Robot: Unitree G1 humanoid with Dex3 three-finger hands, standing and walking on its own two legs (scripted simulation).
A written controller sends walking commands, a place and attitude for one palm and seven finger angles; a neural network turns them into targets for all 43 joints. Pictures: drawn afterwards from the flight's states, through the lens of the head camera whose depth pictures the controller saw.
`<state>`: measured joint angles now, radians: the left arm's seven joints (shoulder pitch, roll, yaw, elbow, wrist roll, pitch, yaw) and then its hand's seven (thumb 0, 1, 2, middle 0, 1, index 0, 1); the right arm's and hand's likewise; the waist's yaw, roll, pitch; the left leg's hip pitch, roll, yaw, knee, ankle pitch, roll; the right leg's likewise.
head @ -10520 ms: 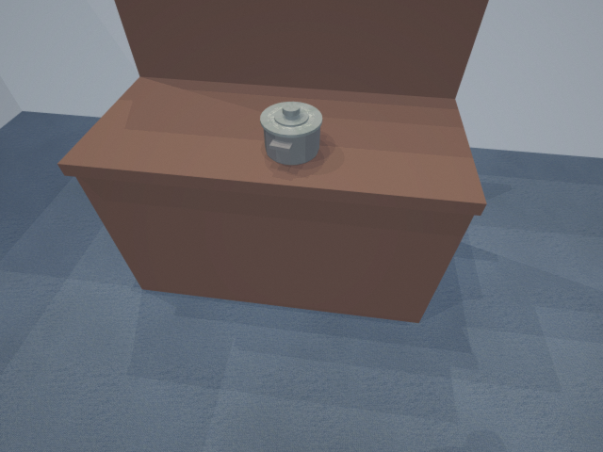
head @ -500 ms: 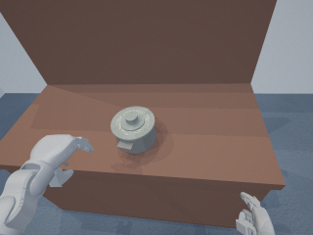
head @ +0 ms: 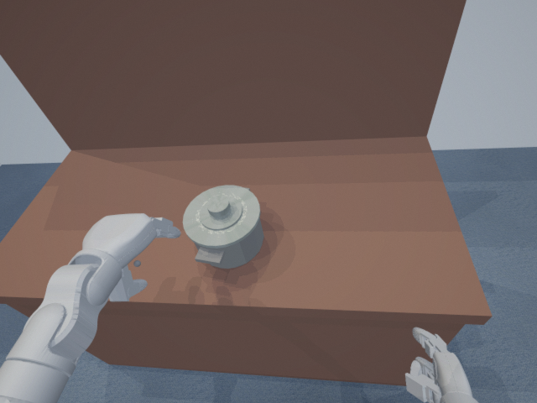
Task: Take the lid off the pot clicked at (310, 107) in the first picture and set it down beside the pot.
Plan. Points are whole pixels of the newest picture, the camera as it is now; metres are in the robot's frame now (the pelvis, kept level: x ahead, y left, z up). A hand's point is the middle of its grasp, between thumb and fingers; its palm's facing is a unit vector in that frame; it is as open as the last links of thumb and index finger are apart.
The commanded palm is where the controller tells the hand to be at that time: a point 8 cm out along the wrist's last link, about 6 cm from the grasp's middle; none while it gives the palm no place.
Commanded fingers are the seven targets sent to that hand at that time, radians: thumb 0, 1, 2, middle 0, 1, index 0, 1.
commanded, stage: move the open hand above the knob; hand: left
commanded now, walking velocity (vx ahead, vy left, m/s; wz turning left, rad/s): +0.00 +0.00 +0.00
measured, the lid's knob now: (218, 206) +0.47 +0.15 +0.00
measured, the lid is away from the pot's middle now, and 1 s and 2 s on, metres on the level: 0.00 0.00 0.00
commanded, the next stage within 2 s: none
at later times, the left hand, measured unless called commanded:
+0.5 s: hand (161, 239) +0.34 +0.20 +0.08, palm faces -0.27 -0.07 -0.96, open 10.4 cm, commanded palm +0.33 +0.21 +0.14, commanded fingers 0.00 -0.29 1.33 -0.80 -0.08 -0.80 -0.08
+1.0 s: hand (183, 210) +0.40 +0.18 +0.07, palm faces -0.28 -0.05 -0.96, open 10.4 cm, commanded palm +0.39 +0.18 +0.14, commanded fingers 0.00 -0.29 1.33 -0.80 -0.08 -0.80 -0.08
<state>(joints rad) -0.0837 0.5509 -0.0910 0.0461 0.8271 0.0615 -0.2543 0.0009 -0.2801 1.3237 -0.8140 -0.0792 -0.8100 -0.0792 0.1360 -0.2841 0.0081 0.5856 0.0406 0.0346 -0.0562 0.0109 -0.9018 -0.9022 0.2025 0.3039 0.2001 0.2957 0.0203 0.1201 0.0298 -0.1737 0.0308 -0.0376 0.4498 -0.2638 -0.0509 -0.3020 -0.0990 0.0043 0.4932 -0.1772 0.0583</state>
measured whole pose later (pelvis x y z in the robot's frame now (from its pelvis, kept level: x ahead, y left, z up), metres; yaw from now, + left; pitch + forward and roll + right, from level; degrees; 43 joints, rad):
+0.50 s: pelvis +0.02 +0.01 +0.00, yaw +0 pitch +1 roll +1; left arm -0.20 0.50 -0.18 0.08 0.84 0.12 -0.25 0.00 -0.28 1.32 -0.81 -0.08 -0.81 -0.08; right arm 0.13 -0.27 0.01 0.59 0.05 0.06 -0.03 0.01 -0.90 -0.90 0.20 0.30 0.20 0.30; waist 0.02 0.11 0.01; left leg -0.19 0.03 -0.04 0.45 -0.29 -0.05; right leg -0.31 -0.11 0.00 0.49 -0.20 0.07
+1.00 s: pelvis +0.03 +0.00 +0.00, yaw +0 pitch +3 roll +1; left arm -0.45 0.45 -0.25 0.32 0.87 0.19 -0.24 0.00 -0.28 1.32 -0.81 -0.08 -0.81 -0.08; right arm 0.14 -0.27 0.02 0.61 0.07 0.10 -0.03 0.01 -0.90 -0.90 0.20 0.30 0.20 0.30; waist -0.01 0.10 -0.01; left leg -0.23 0.03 -0.04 0.48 -0.31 -0.05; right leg -0.36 -0.10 0.00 0.53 -0.23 0.06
